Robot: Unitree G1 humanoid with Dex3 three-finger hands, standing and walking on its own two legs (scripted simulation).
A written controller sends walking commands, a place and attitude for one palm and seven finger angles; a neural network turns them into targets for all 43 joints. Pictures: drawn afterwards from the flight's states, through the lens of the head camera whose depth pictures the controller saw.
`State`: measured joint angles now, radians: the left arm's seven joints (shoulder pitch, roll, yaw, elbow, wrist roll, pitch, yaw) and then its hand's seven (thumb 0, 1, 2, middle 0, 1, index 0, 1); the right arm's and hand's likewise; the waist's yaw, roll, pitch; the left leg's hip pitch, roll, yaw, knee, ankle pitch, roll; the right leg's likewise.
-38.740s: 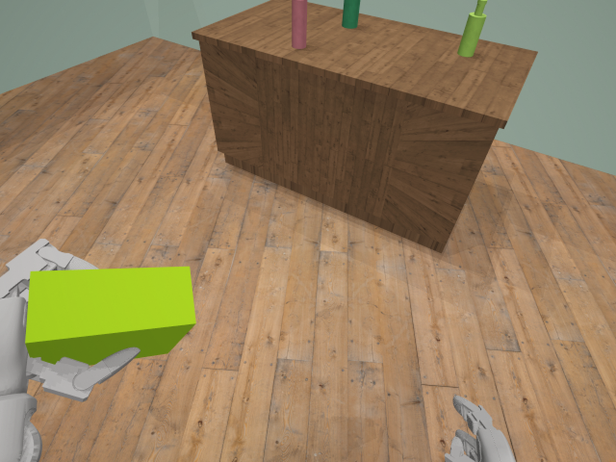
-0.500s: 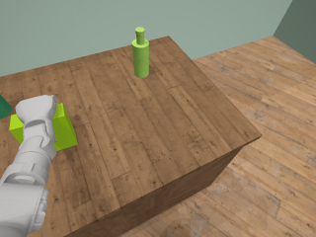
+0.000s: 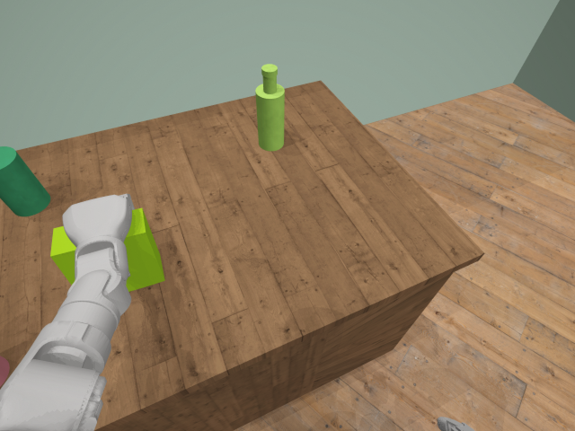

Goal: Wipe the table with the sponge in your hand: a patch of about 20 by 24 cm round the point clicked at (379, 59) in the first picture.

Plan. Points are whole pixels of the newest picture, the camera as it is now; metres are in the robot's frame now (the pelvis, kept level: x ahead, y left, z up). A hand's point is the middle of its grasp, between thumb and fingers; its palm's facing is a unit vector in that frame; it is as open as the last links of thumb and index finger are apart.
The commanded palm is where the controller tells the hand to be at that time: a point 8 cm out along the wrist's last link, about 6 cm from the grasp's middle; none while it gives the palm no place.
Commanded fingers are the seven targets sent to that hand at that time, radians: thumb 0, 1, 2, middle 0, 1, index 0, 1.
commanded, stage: wipe back along the first lane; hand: left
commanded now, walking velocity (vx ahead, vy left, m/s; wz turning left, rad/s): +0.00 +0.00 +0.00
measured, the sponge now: (117, 264) +0.37 +0.31 -0.03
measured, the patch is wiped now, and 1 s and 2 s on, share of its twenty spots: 1.00 1.00 1.00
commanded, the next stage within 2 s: lift the sponge slowly off the table in 0.88 s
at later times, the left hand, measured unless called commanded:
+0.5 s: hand (121, 268) +0.33 +0.27 +0.02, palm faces -0.05 -0.04 -1.00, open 10.1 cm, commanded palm +0.29 +0.25 +0.05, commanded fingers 0.00 0.10 1.30 -1.20 -1.60 -1.20 -1.60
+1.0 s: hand (129, 303) +0.28 +0.24 +0.02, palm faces -0.03 -0.06 -1.00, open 10.1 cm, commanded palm +0.24 +0.23 +0.05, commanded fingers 0.00 0.10 1.30 -1.20 -1.60 -1.20 -1.60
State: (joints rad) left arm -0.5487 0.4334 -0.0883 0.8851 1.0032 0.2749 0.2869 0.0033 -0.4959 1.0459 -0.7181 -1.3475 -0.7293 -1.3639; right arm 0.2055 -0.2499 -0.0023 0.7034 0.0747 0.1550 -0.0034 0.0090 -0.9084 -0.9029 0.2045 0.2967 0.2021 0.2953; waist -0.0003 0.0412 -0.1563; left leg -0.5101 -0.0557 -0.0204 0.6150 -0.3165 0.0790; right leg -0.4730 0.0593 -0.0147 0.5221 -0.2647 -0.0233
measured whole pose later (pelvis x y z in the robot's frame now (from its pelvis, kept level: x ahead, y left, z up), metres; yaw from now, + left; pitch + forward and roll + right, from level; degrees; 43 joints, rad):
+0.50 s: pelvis +0.01 -0.01 +0.00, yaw +0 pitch +9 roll -2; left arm -0.29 0.35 -0.15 0.56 0.99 0.40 0.27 0.00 -0.49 1.05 -0.71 -1.35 -0.72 -1.37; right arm 0.12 -0.26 0.01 0.66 0.08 0.16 -0.01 0.01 -0.91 -0.90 0.20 0.30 0.20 0.30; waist 0.04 0.05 -0.15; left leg -0.40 -0.06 -0.02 0.58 -0.32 0.07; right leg -0.38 0.06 -0.01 0.51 -0.28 -0.04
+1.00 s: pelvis -0.01 -0.02 +0.00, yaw +0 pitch +5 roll -1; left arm -0.12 0.32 -0.19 0.38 0.99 0.47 0.26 0.00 -0.49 1.05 -0.71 -1.36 -0.72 -1.37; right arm 0.09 -0.24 0.03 0.64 0.09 0.15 -0.02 0.01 -0.91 -0.90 0.20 0.30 0.20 0.30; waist 0.07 0.06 -0.13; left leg -0.35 -0.05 -0.02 0.57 -0.30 0.05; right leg -0.34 0.07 -0.01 0.52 -0.27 -0.05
